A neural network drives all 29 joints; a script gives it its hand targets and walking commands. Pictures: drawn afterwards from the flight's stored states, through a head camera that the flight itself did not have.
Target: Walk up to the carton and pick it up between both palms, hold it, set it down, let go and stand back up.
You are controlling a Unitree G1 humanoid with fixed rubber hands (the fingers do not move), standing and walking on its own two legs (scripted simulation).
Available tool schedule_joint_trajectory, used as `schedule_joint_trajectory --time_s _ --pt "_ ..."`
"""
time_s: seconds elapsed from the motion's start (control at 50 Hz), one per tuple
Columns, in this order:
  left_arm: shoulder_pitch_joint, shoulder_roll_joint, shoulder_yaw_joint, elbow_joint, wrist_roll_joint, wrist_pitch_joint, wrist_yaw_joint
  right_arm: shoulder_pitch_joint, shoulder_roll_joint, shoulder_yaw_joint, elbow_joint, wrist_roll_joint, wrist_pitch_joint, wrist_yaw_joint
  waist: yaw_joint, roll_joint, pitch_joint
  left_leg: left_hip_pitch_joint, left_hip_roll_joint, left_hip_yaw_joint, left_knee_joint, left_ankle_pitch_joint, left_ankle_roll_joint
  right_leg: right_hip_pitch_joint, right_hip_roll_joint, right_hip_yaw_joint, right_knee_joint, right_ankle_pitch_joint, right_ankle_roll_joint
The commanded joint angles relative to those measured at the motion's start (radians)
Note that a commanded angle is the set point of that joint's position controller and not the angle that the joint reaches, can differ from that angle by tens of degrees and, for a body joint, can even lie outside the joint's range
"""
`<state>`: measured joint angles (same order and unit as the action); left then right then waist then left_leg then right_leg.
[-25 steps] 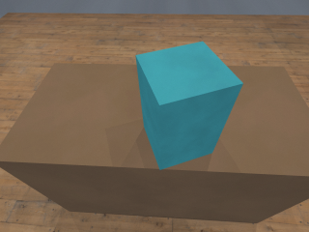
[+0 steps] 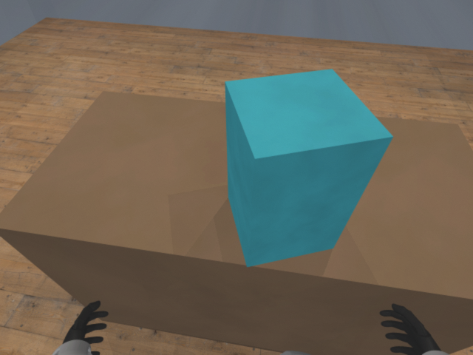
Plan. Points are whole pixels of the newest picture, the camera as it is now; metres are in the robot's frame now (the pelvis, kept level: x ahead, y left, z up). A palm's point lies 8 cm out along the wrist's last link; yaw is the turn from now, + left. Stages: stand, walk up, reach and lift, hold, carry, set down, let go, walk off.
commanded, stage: reach and lift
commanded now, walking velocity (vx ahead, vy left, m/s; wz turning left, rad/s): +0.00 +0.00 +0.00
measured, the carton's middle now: (286, 175) +0.39 -0.08 +0.09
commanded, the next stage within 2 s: none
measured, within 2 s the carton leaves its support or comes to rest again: neither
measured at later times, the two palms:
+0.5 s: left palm (113, 329) +0.17 +0.21 -0.02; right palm out of the picture +0.12 -0.29 -0.03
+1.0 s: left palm (150, 311) +0.19 +0.15 +0.03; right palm (433, 334) +0.14 -0.28 +0.00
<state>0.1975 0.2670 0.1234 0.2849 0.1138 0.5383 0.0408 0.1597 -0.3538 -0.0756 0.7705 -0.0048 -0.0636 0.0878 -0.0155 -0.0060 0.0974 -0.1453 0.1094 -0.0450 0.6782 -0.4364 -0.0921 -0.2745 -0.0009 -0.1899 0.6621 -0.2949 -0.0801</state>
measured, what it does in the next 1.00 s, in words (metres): stands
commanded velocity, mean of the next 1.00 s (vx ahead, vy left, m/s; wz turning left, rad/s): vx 0.00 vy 0.00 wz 0.00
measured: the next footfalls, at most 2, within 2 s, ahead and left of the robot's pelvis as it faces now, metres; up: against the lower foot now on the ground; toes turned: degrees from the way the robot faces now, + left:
none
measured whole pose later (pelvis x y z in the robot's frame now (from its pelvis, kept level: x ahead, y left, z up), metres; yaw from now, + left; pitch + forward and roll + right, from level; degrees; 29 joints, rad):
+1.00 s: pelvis +0.02 +0.02 +0.02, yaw -4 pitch -3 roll +0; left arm 0.48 -0.10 -0.18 -0.10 0.10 0.20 0.28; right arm 0.30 -0.43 -0.07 0.54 0.27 -0.20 0.29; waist 0.00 -0.02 0.02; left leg -0.02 0.08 0.02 0.39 -0.31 -0.06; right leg -0.20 0.02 -0.08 0.41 -0.17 -0.05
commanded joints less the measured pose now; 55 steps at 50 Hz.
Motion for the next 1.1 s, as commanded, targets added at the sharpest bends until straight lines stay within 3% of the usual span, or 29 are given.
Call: schedule_joint_trajectory --time_s 0.0,0.02,0.08,0.1,0.12,0.14,0.22,0.28,0.34,0.38,0.48,0.52,0.56,0.58,0.6,0.62,0.64,0.68,0.7,0.72,0.78,0.86,1.02,1.08 --pt "-0.081 0.119 -0.009 -0.183 -0.052 -0.041 0.017 -0.027 -0.128 -0.059 -0.182 -0.020 -0.013 0.004 -0.026 -0.063 -0.057 -0.343 -0.082 0.112 -0.157 0.098 0.058 0.274 -0.068 0.242 -0.199 0.084 0.044" --pt "-0.089 0.108 -0.029 -0.233 -0.074 -0.056 0.022 -0.008 -0.121 -0.069 -0.193 -0.019 -0.017 0.009 -0.043 -0.047 -0.067 -0.335 -0.083 0.113 -0.167 0.108 0.053 0.254 -0.061 0.233 -0.199 0.096 0.043" --pt "-0.055 0.089 -0.046 -0.260 -0.090 -0.072 0.034 0.040 -0.144 -0.084 -0.182 -0.007 -0.007 0.027 -0.049 -0.008 -0.111 -0.287 -0.080 0.106 -0.203 0.127 0.047 0.260 -0.053 0.205 -0.191 0.163 0.038" --pt "-0.024 0.080 -0.037 -0.264 -0.084 -0.080 0.035 0.050 -0.145 -0.085 -0.194 -0.003 -0.016 0.028 -0.033 -0.006 -0.119 -0.279 -0.083 0.105 -0.212 0.135 0.043 0.277 -0.055 0.201 -0.190 0.196 0.041" --pt "-0.004 0.079 -0.038 -0.267 -0.082 -0.091 0.035 0.062 -0.146 -0.083 -0.181 0.002 -0.020 0.027 -0.044 0.001 -0.116 -0.287 -0.083 0.098 -0.229 0.144 0.049 0.302 -0.053 0.201 -0.200 0.220 0.043" --pt "-0.007 0.084 -0.031 -0.258 -0.075 -0.095 0.031 0.067 -0.139 -0.079 -0.193 0.006 -0.024 0.025 -0.050 -0.030 -0.118 -0.285 -0.090 0.110 -0.223 0.161 0.050 0.303 -0.048 0.201 -0.203 0.239 0.054" --pt "0.064 0.026 -0.017 -0.288 -0.058 -0.126 0.044 0.062 -0.161 -0.085 -0.242 0.026 -0.053 0.026 -0.008 -0.033 -0.145 -0.233 -0.106 0.110 -0.242 0.197 0.051 0.320 -0.056 0.221 -0.245 0.243 0.058" --pt "0.084 -0.022 -0.019 -0.283 -0.054 -0.158 0.065 0.044 -0.175 -0.083 -0.290 0.039 -0.078 0.046 0.023 -0.069 -0.142 -0.198 -0.107 0.108 -0.277 0.177 0.060 0.313 -0.039 0.214 -0.276 0.193 0.058" --pt "0.090 -0.066 -0.041 -0.283 -0.060 -0.192 0.084 0.045 -0.175 -0.092 -0.315 0.038 -0.089 0.068 0.027 -0.098 -0.115 -0.184 -0.111 0.112 -0.306 0.156 0.069 0.289 -0.026 0.213 -0.297 0.146 0.050" --pt "0.092 -0.104 -0.067 -0.303 -0.058 -0.209 0.103 0.062 -0.183 -0.101 -0.322 0.048 -0.090 0.090 0.026 -0.076 -0.117 -0.158 -0.106 0.112 -0.329 0.152 0.070 0.263 -0.014 0.205 -0.309 0.131 0.037" --pt "0.128 -0.183 -0.104 -0.345 -0.035 -0.245 0.139 0.055 -0.230 -0.108 -0.343 0.083 -0.090 0.136 0.039 -0.083 -0.092 -0.133 -0.102 0.106 -0.363 0.139 0.067 0.250 -0.004 0.204 -0.349 0.059 0.014" --pt "0.132 -0.215 -0.123 -0.369 -0.030 -0.260 0.152 0.058 -0.239 -0.104 -0.347 0.095 -0.090 0.153 0.027 -0.088 -0.072 -0.124 -0.102 0.097 -0.373 0.109 0.070 0.221 0.008 0.193 -0.351 0.030 0.006" --pt "0.152 -0.242 -0.138 -0.368 -0.026 -0.277 0.161 0.068 -0.237 -0.093 -0.341 0.115 -0.095 0.166 0.042 -0.095 -0.081 -0.126 -0.099 0.100 -0.373 0.115 0.066 0.238 0.001 0.215 -0.362 0.023 -0.001" --pt "0.141 -0.258 -0.152 -0.402 -0.018 -0.287 0.172 0.065 -0.255 -0.110 -0.333 0.122 -0.098 0.171 0.030 -0.071 -0.089 -0.102 -0.096 0.090 -0.381 0.115 0.064 0.216 0.010 0.199 -0.351 0.015 -0.004" --pt "0.155 -0.279 -0.160 -0.404 -0.012 -0.293 0.178 0.065 -0.247 -0.101 -0.330 0.136 -0.098 0.178 0.046 -0.055 -0.088 -0.099 -0.093 0.095 -0.378 0.113 0.056 0.201 0.013 0.195 -0.349 0.035 -0.012" --pt "0.154 -0.289 -0.172 -0.403 -0.012 -0.295 0.182 0.070 -0.256 -0.105 -0.305 0.142 -0.096 0.181 0.030 -0.053 -0.070 -0.102 -0.094 0.085 -0.382 0.109 0.059 0.196 0.010 0.198 -0.352 0.037 -0.016" --pt "0.167 -0.309 -0.182 -0.404 -0.005 -0.295 0.189 0.072 -0.255 -0.099 -0.309 0.155 -0.097 0.189 0.042 -0.055 -0.069 -0.103 -0.091 0.086 -0.381 0.123 0.052 0.192 0.015 0.191 -0.347 0.046 -0.020" --pt "0.169 -0.339 -0.213 -0.447 -0.002 -0.308 0.205 0.068 -0.272 -0.109 -0.290 0.170 -0.100 0.203 0.029 -0.033 -0.083 -0.073 -0.089 0.077 -0.386 0.120 0.043 0.165 0.021 0.181 -0.342 0.049 -0.026" --pt "0.170 -0.352 -0.226 -0.460 -0.008 -0.313 0.209 0.058 -0.265 -0.102 -0.298 0.186 -0.108 0.208 0.038 -0.029 -0.088 -0.061 -0.083 0.071 -0.381 0.136 0.042 0.151 0.019 0.181 -0.341 0.076 -0.034" --pt "0.187 -0.360 -0.241 -0.453 -0.009 -0.319 0.211 0.080 -0.267 -0.096 -0.295 0.198 -0.111 0.209 0.031 -0.053 -0.064 -0.074 -0.084 0.071 -0.377 0.137 0.039 0.162 0.017 0.185 -0.346 0.080 -0.034" --pt "0.219 -0.386 -0.291 -0.489 -0.011 -0.331 0.225 0.088 -0.273 -0.080 -0.285 0.236 -0.117 0.210 0.019 -0.030 -0.048 -0.044 -0.086 0.050 -0.376 0.172 0.035 0.143 0.020 0.173 -0.338 0.111 -0.039" --pt "0.256 -0.404 -0.327 -0.538 -0.015 -0.355 0.237 0.104 -0.290 -0.072 -0.324 0.288 -0.145 0.205 0.014 -0.047 -0.064 -0.023 -0.086 0.045 -0.371 0.273 0.032 0.163 0.030 0.151 -0.329 0.216 -0.037" --pt "0.279 -0.414 -0.337 -0.527 0.001 -0.438 0.243 0.114 -0.287 -0.061 -0.400 0.315 -0.223 0.191 0.027 -0.140 -0.094 -0.110 -0.097 0.063 -0.353 0.302 0.046 0.275 0.025 0.185 -0.309 0.292 -0.029" --pt "0.289 -0.415 -0.344 -0.541 -0.008 -0.474 0.248 0.121 -0.287 -0.053 -0.414 0.341 -0.244 0.187 0.020 -0.130 -0.133 -0.113 -0.099 0.065 -0.348 0.326 0.042 0.299 0.026 0.194 -0.301 0.331 -0.026"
